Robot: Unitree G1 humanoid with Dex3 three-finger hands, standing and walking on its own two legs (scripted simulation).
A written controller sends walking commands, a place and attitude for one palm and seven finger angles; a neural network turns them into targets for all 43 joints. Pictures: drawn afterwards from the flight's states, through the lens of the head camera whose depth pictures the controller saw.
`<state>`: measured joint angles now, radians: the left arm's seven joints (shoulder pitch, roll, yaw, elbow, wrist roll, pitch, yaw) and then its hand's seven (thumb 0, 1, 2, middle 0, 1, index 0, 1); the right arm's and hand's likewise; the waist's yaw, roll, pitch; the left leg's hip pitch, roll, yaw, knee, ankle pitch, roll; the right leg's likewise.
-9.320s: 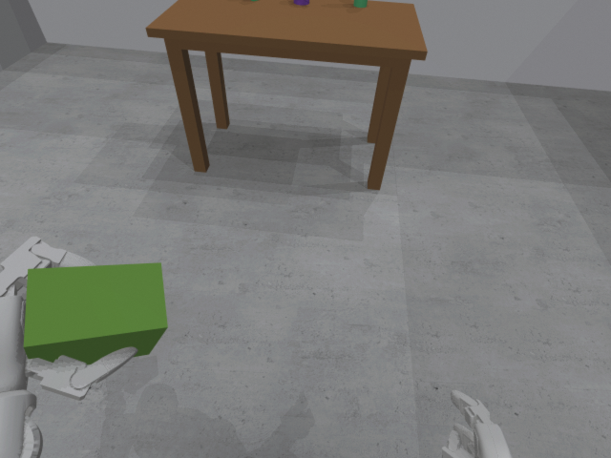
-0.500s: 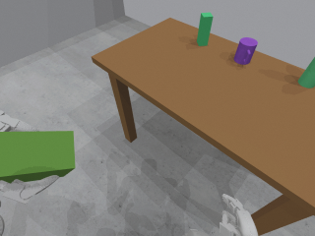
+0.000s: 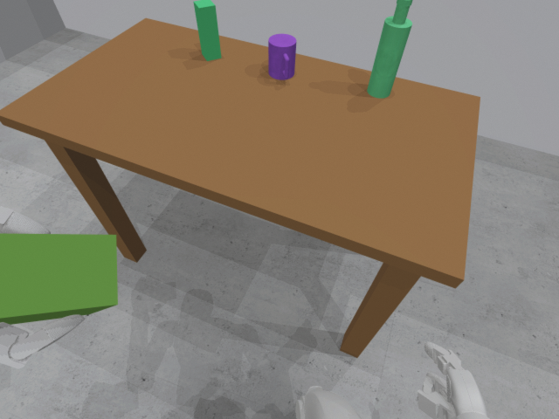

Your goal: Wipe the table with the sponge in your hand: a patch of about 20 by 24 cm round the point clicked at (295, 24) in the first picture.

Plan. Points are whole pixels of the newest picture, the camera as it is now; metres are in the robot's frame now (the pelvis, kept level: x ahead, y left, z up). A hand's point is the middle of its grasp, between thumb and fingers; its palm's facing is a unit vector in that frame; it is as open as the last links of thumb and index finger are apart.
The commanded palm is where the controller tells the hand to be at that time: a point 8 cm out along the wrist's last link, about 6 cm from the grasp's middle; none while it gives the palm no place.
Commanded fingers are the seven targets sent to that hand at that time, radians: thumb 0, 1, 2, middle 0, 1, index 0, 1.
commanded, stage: turn to face it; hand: left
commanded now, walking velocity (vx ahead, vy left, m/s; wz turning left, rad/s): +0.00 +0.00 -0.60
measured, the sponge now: (60, 280) +0.21 +0.24 +0.16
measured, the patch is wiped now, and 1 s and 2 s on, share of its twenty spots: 0.00 0.00 0.00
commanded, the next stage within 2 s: take the last steps up to it in 1.34 s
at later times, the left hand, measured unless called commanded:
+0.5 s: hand (208, 270) +0.23 +0.09 +0.19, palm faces +0.09 -0.82 -0.56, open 10.8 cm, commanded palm +0.18 +0.15 +0.19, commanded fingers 0.00 0.10 1.30 -1.20 -1.60 -1.20 -1.60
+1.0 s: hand (375, 319) +0.20 -0.06 +0.17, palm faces -0.17 -0.85 -0.50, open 10.8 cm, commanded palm +0.16 +0.03 +0.19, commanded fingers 0.00 0.10 1.30 -1.20 -1.60 -1.20 -1.60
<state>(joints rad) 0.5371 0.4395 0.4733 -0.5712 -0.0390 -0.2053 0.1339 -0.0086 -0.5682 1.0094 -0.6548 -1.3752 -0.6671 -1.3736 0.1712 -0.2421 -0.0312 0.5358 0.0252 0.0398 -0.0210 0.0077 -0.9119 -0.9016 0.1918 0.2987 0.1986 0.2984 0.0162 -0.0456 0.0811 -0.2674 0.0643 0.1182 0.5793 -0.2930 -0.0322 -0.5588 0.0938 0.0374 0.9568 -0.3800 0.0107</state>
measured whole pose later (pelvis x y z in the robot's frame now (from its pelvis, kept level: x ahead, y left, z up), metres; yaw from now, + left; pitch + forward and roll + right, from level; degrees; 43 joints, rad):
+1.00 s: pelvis -0.13 -0.12 +0.00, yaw -34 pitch +0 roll +1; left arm 0.41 0.38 0.37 -0.53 -0.04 -0.18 0.14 -0.01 -0.57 1.01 -0.65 -1.38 -0.66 -1.37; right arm 0.14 -0.18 0.03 0.57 0.02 0.00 0.00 0.01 -0.91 -0.90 0.20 0.30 0.21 0.30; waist -0.01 0.03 0.17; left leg -0.43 0.12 0.03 1.10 -0.51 -0.08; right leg -0.37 0.02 -0.05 0.64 -0.27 -0.07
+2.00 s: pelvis -0.20 -0.08 +0.01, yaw -43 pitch -1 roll +0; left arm 0.53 0.38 0.37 -0.51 0.00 -0.20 0.16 -0.01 -0.57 1.01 -0.65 -1.38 -0.66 -1.37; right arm 0.25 -0.22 -0.02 0.60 0.01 -0.04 -0.07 0.01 -0.91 -0.90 0.19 0.30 0.20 0.30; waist 0.01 -0.02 0.05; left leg -0.20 0.02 0.09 0.53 -0.30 0.01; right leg -0.32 -0.02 -0.07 0.56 -0.28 0.00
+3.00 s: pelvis -0.17 -0.08 +0.02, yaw -43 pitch -1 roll -1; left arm 0.40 0.35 0.35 -0.40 -0.04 -0.21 0.10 -0.01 -0.57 1.01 -0.66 -1.38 -0.67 -1.37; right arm 0.21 -0.18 0.04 0.55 0.00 -0.13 -0.02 0.01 -0.91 -0.90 0.20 0.30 0.21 0.30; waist 0.02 -0.03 0.04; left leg -0.14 0.01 0.07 0.44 -0.29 0.03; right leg -0.22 -0.01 -0.06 0.38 -0.14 0.00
